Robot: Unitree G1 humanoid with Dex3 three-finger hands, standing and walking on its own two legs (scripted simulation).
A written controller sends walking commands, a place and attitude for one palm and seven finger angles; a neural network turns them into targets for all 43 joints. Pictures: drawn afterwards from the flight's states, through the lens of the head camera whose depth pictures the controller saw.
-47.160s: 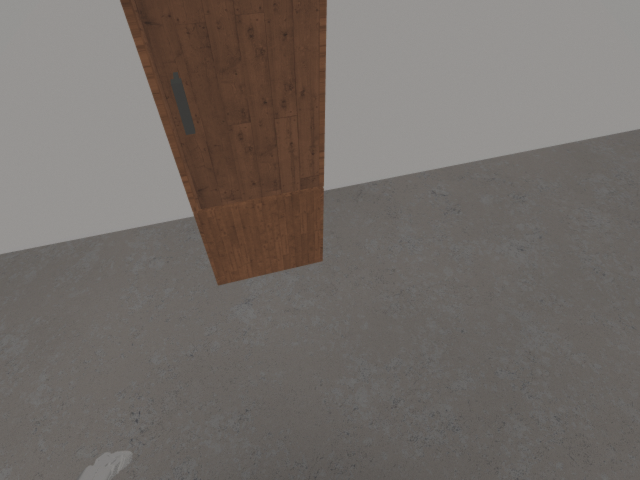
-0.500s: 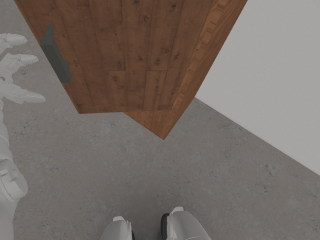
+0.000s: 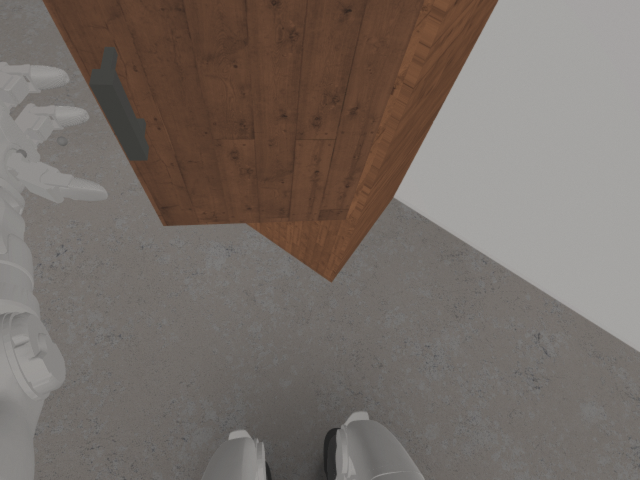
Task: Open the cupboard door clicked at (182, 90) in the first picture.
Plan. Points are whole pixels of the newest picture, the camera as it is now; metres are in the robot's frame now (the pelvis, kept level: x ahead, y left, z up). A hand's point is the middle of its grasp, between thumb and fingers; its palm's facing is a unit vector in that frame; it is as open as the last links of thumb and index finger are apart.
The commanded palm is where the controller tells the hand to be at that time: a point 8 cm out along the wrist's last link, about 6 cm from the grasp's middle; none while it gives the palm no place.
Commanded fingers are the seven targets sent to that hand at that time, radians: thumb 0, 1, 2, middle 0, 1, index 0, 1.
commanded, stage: move the hooked fingers beside the handle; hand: left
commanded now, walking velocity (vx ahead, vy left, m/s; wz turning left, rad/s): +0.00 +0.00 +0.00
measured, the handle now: (125, 107) +0.55 +0.20 +0.07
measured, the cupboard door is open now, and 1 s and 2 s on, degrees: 40 40 39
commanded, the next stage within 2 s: slide the fingers in behind the handle in 0.16 s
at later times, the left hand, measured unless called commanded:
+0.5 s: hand (77, 135) +0.51 +0.25 +0.07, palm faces +0.00 -1.00 +0.00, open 14.0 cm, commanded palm +0.49 +0.28 +0.07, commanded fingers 0.00 -0.50 0.30 -0.30 -1.20 -0.30 -1.20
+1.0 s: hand (93, 145) +0.49 +0.23 +0.07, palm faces +0.08 -1.00 -0.01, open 15.0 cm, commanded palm +0.48 +0.23 +0.07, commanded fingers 0.00 -0.50 0.30 -0.30 -1.20 -0.30 -1.20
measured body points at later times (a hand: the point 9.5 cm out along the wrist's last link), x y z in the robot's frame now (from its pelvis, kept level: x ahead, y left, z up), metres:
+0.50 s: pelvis +0.00 +0.00 +0.00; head +0.16 +0.03 +0.42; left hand +0.50 +0.31 +0.07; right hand -0.01 -0.27 -0.10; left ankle -0.02 +0.07 -0.67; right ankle +0.03 -0.13 -0.67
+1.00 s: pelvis +0.01 +0.00 +0.00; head +0.15 +0.03 +0.43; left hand +0.48 +0.29 +0.07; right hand +0.03 -0.26 -0.11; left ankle -0.02 +0.07 -0.67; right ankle +0.03 -0.13 -0.67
